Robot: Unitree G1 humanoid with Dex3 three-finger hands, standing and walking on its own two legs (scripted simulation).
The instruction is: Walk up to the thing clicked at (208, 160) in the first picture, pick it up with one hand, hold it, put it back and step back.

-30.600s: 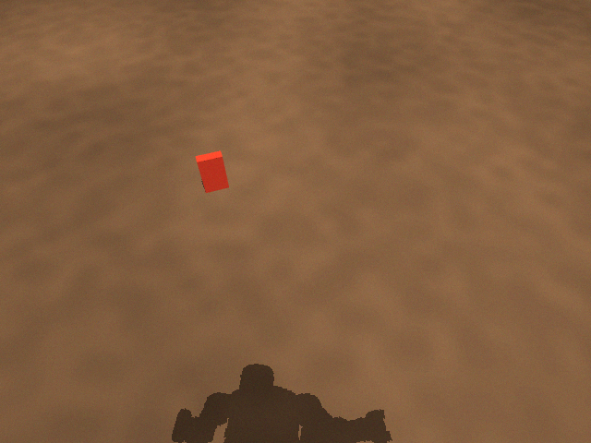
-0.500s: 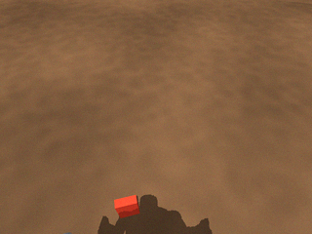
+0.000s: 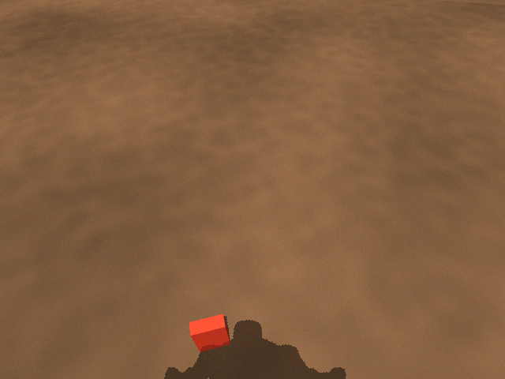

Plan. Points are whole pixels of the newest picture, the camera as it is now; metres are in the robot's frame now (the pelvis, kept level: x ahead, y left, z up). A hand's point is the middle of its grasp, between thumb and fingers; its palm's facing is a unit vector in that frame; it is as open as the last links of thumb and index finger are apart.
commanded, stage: stand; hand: left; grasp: from the side
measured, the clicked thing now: (211, 333) +0.38 +0.20 -0.68
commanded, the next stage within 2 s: step back in 1.34 s
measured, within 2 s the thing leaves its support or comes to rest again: neither
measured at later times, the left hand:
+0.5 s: hand out of the picture +0.09 +0.24 -0.15, palm faces -0.04 -0.94 -0.33, open 7.4 cm
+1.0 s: hand out of the picture +0.11 +0.24 -0.15, palm faces -0.03 -0.94 -0.34, open 7.4 cm
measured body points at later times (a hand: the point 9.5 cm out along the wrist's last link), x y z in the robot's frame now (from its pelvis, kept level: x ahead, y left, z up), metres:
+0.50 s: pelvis +0.02 +0.00 +0.00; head +0.02 -0.01 +0.45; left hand +0.09 +0.29 -0.13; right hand +0.08 -0.30 -0.14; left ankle +0.03 +0.11 -0.74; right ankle +0.04 -0.13 -0.74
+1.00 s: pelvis +0.04 +0.00 +0.01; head +0.04 -0.01 +0.45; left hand +0.12 +0.29 -0.13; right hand +0.10 -0.30 -0.13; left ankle +0.03 +0.11 -0.74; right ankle +0.04 -0.13 -0.74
